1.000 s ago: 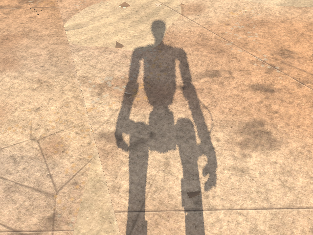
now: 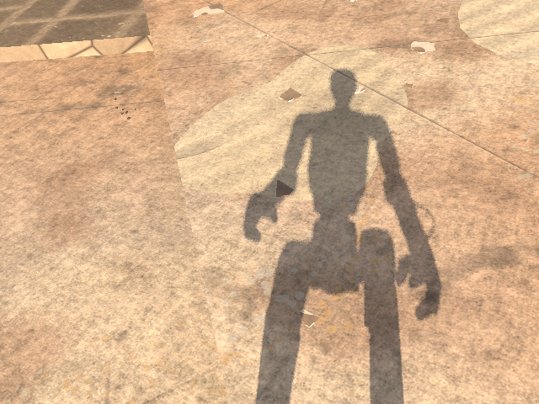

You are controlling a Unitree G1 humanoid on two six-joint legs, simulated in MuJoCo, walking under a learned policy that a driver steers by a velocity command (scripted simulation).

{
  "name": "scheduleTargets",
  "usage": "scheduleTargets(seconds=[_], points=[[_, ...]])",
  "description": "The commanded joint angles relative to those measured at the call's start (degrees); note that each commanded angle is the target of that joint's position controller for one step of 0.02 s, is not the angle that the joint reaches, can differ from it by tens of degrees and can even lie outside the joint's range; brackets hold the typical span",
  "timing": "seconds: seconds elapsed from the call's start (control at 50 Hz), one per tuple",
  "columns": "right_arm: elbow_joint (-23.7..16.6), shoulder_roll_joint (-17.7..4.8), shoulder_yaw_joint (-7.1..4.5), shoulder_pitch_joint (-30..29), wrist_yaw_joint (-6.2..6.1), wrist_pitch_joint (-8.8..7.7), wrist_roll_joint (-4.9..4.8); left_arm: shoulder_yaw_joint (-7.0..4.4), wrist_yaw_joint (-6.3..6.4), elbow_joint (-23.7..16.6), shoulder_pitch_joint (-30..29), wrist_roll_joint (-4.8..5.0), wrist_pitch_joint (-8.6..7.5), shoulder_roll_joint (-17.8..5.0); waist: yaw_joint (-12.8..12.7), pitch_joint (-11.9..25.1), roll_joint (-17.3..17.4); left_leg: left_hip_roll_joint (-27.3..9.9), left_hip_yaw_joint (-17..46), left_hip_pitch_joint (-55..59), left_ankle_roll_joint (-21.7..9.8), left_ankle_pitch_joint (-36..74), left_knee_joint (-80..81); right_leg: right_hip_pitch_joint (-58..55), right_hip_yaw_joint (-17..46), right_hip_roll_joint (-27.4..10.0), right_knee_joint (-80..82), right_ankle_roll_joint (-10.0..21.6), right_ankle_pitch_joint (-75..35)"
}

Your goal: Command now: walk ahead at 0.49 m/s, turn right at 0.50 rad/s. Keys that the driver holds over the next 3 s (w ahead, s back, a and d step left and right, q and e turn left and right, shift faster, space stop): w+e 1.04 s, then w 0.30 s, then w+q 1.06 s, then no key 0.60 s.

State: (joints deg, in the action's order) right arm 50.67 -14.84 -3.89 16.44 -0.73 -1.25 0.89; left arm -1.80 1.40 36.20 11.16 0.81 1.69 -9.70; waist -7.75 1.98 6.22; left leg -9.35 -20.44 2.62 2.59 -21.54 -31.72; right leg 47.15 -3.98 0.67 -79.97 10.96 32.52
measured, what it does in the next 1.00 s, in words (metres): climbs, turning right: left foot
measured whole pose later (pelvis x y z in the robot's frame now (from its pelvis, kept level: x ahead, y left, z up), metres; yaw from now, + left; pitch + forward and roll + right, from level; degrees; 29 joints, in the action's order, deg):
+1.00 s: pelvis +0.58 -0.16 +0.13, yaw -41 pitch +2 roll +1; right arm 49.2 -12.3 -1.1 28.9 -0.5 -4.8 1.3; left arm -0.4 -4.7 35.2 -1.3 -1.8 -0.8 -13.4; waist 5.8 -2.6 -2.2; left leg 1.9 -13.4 5.4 -1.7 -20.6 -12.9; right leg 38.8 -3.5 -1.5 -40.9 4.9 2.6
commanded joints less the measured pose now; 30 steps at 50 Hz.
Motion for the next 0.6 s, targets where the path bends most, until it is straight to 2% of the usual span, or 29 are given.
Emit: scheduleTargets(seconds=[0.02,0.04,0.06,0.08,0.1,0.12,0.14,0.16,0.18,0.2,0.22,0.24,0.26,0.28,0.3,0.32,0.34,0.36,0.4,0.42,0.44,0.46,0.5,0.52,0.54,0.56,0.58,0.6], points=[[-10.6,-3.7,-0.20,-16.7,4.08,-0.05,-1.18,-4.07,0.18,2.9,16.1,0.32,-0.69,-12.5,-7.8,-1.5,-24.9,6.8,11.2,-31.8,-5.6,3.2,-51.9,-24.7,29.2,6.7,41.3,5.6,13.4],[-16.4,3.4,1.06,-6.2,6.28,0.34,1.95,-4.28,1.20,0.5,4.2,2.98,-1.33,-16.1,6.3,0.0,-41.3,13.7,25.8,-44.8,-3.7,-3.7,-62.9,-22.9,71.1,0.1,72.8,5.3,32.8],[-16.3,1.0,1.04,-2.4,6.59,-0.39,4.57,-3.90,1.61,-0.6,1.6,1.63,-2.09,-14.9,9.7,-3.0,-28.6,12.4,28.6,-49.1,-4.1,-0.4,-67.1,-22.6,76.6,-4.9,75.2,2.5,40.9],[-15.0,0.1,1.28,-1.8,5.98,-1.15,4.83,-3.77,1.47,1.1,1.5,-0.45,-2.83,-13.8,11.2,-5.3,-19.6,12.3,26.5,-49.3,-4.2,2.0,-67.6,-18.5,70.5,-5.2,69.8,1.1,34.3],[-14.5,1.1,1.93,-3.1,4.51,-1.37,4.72,-3.68,0.80,3.2,2.6,-1.55,-3.63,-12.8,12.0,-7.1,-13.0,10.5,25.1,-48.9,-4.1,2.6,-65.8,-15.0,60.4,-4.1,62.1,-0.6,20.0],[-14.9,1.1,2.18,-6.6,3.10,-0.93,4.64,-3.76,0.33,5.1,4.0,-2.24,-4.63,-11.9,10.2,-5.3,-9.1,9.4,24.5,-47.9,-4.5,1.8,-64.5,-14.9,49.3,-1.6,55.5,-1.5,9.8],[-16.2,0.6,2.17,-9.7,2.13,-0.44,4.11,-3.90,0.06,6.3,5.8,-2.32,-5.90,-12.2,9.0,-4.4,-8.2,8.3,24.4,-49.3,-4.9,0.6,-61.9,-17.9,41.6,-1.3,52.5,-1.9,-0.6],[-17.7,1.6,2.60,-13.6,1.57,-0.40,3.85,-3.78,0.04,8.9,10.4,-2.25,-6.52,-11.4,6.7,-3.3,-8.6,8.9,23.8,-52.5,-5.2,-2.8,-64.3,-22.2,38.2,-0.5,50.4,0.0,-10.2],[-18.9,2.0,3.02,-15.4,1.20,-0.42,3.44,-3.74,0.02,10.1,13.7,-1.95,-7.07,-11.4,6.2,-2.8,-6.9,8.1,23.6,-55.5,-5.3,-5.0,-58.7,-27.6,34.6,-0.4,52.0,1.2,-15.3],[-19.8,2.1,3.31,-18.2,1.07,-0.51,3.36,-3.66,-0.11,11.7,16.9,-1.73,-7.36,-10.8,4.6,-2.3,-6.3,8.3,22.8,-58.1,-5.5,-5.6,-56.6,-31.7,33.9,-0.1,53.3,1.6,-18.1],[-20.8,0.9,3.60,-18.5,1.37,-0.26,2.96,-3.61,-0.12,10.8,16.7,-1.45,-7.00,-10.6,5.1,-2.3,-3.5,8.2,21.0,-55.9,-4.8,-4.4,-45.8,-32.7,32.4,0.3,57.0,1.9,-21.6],[-20.3,0.1,3.16,-18.1,1.58,0.07,2.45,-3.68,0.08,9.8,16.5,-1.52,-6.74,-10.5,4.3,-1.6,-1.7,8.4,19.4,-53.8,-4.0,1.1,-40.6,-35.1,31.8,0.2,60.3,1.4,-25.9],[-21.2,0.1,3.44,-19.7,2.07,0.12,1.82,-3.46,0.66,9.0,16.1,-1.06,-6.44,-9.5,3.7,-1.3,-2.0,8.2,19.3,-50.7,-2.4,5.9,-32.3,-36.3,31.0,-0.7,62.2,1.5,-33.6],[-21.6,0.0,3.38,-21.5,2.35,-0.09,1.39,-3.21,1.01,8.7,15.9,-0.69,-6.34,-9.1,3.0,-0.5,-3.9,8.1,19.8,-49.7,-1.5,11.2,-26.8,-39.7,30.3,-1.5,62.9,1.7,-40.6],[-21.6,-0.1,3.36,-22.3,2.46,-0.23,1.55,-3.56,1.19,9.1,16.6,-0.40,-6.29,-9.9,2.7,0.6,-5.2,8.4,20.2,-49.7,-1.3,15.6,-23.2,-43.7,28.5,-1.7,62.6,1.4,-45.7],[-20.7,-0.2,3.42,-21.1,2.57,-0.19,1.77,-3.92,1.26,8.9,16.6,-0.25,-6.27,-11.2,2.6,2.4,-5.0,9.4,20.1,-49.2,-1.4,18.7,-20.9,-47.1,26.9,-1.3,62.4,0.6,-48.6],[-21.0,-0.2,3.51,-21.6,2.85,-0.28,1.61,-3.98,1.22,9.2,17.7,-0.28,-6.20,-11.4,2.5,1.8,-7.8,9.9,19.8,-48.7,-1.5,20.0,-17.3,-48.3,26.3,-1.4,61.1,0.7,-52.9],[-21.3,-0.4,3.57,-23.4,2.90,-0.33,1.51,-3.99,1.04,9.4,18.7,-0.27,-6.07,-11.2,1.6,0.6,-9.1,10.6,19.3,-48.2,-1.6,20.7,-14.0,-49.0,26.1,-1.1,61.2,0.6,-53.9],[-22.8,-0.9,3.42,-27.2,2.88,-0.39,1.16,-4.07,0.65,9.3,19.9,-0.87,-5.85,-11.2,0.2,-1.3,-10.7,11.5,18.9,-45.6,-1.8,21.7,-9.2,-47.8,28.8,-2.1,62.9,0.7,-51.3],[-23.3,-1.6,3.19,-27.5,2.86,-0.55,0.94,-4.17,0.62,9.1,19.3,-1.12,-5.87,-11.7,0.5,-2.3,-11.6,11.3,19.6,-43.4,-2.3,23.0,-6.7,-47.3,30.1,-3.0,63.2,0.6,-51.4],[-23.3,-2.2,2.94,-26.8,2.67,-0.68,0.80,-4.32,0.65,8.8,18.1,-1.13,-5.83,-12.5,1.2,-2.3,-11.4,11.9,20.0,-39.4,-2.8,22.8,-3.9,-46.7,30.8,-3.2,62.8,0.1,-52.3],[-22.6,-2.7,2.65,-23.5,2.29,-0.82,0.58,-4.40,0.58,8.0,15.4,-1.10,-5.92,-13.4,3.5,-1.8,-10.8,13.1,20.1,-31.4,-3.7,21.8,0.0,-44.1,30.4,-2.5,60.9,-1.5,-56.8],[-19.2,-6.9,0.80,-12.6,0.99,-1.08,0.27,-4.75,0.03,7.4,13.2,-1.26,-6.49,-15.8,8.4,2.7,-9.3,15.5,20.1,-16.0,-4.6,17.4,2.4,-43.1,30.6,-0.8,49.2,-4.5,-70.7],[-17.2,-8.2,0.06,-4.2,0.17,-1.81,-0.02,-4.80,-0.57,6.6,10.4,-0.95,-7.05,-16.5,13.4,5.7,-8.7,12.8,21.9,-6.6,-5.7,21.0,6.5,-41.1,29.7,1.0,39.1,-5.6,-69.5],[-16.1,-10.3,-0.76,4.8,-1.12,-2.43,0.86,-3.79,-1.28,5.1,9.7,-0.81,-7.87,-13.0,16.7,11.4,-6.6,4.0,28.4,6.9,-7.6,12.2,4.5,-33.8,26.9,2.5,26.4,-5.7,-53.4],[-16.9,-14.3,-1.60,5.2,-1.50,-2.71,3.50,-2.26,-1.22,3.9,17.9,1.36,-7.38,-6.4,11.1,18.6,9.9,-15.4,55.1,23.5,-16.6,15.8,4.4,-14.9,18.4,11.3,6.9,-8.1,-1.2],[-17.7,-12.2,-2.17,3.1,-0.77,-2.03,2.21,-2.39,-0.44,4.8,19.2,-1.08,-6.54,-12.4,10.7,20.5,6.8,-16.1,68.0,16.7,-19.5,6.6,10.4,-12.5,14.5,7.2,0.3,-7.1,-3.6],[-18.2,-6.9,-1.03,-1.4,-0.61,-2.14,1.63,-2.79,-0.57,4.8,12.9,-2.12,-6.05,-13.8,10.2,10.9,-0.9,-12.4,58.9,6.2,-17.9,1.5,14.1,-12.5,12.8,4.5,1.1,-7.4,-11.7]])
Next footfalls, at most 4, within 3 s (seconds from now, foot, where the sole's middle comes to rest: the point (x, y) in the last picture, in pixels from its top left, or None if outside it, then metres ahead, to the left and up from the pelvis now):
0.54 left None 0.55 -0.04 -0.63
1.08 right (525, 354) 0.70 -0.36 -0.63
1.62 left None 1.03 -0.47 -0.63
2.14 right None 1.19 -0.77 -0.63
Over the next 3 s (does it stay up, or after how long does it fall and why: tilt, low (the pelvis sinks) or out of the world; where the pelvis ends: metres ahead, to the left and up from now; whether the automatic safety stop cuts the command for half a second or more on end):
stays up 1.35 -0.67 0.14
